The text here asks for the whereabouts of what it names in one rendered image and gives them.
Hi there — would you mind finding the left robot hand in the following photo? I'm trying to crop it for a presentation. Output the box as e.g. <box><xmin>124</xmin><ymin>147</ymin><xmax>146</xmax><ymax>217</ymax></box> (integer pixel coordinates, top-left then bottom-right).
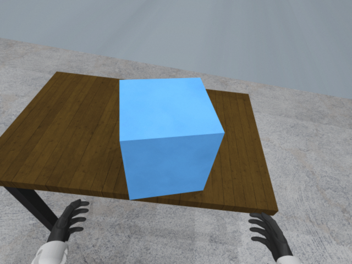
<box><xmin>47</xmin><ymin>199</ymin><xmax>89</xmax><ymax>242</ymax></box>

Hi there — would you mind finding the robot left forearm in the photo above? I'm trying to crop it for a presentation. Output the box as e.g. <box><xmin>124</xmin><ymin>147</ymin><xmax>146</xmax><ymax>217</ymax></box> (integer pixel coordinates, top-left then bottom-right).
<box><xmin>31</xmin><ymin>241</ymin><xmax>69</xmax><ymax>264</ymax></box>

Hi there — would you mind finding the carton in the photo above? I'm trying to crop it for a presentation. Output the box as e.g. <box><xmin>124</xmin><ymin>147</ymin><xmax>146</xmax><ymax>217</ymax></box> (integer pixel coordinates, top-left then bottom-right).
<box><xmin>119</xmin><ymin>78</ymin><xmax>225</xmax><ymax>200</ymax></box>

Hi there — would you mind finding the right robot hand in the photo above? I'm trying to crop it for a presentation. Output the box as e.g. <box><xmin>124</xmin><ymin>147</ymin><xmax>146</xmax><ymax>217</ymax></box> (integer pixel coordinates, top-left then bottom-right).
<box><xmin>248</xmin><ymin>212</ymin><xmax>293</xmax><ymax>262</ymax></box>

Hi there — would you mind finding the table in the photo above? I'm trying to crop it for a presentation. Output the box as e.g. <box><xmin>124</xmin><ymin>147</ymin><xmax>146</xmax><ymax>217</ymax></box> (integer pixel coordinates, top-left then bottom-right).
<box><xmin>0</xmin><ymin>71</ymin><xmax>278</xmax><ymax>241</ymax></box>

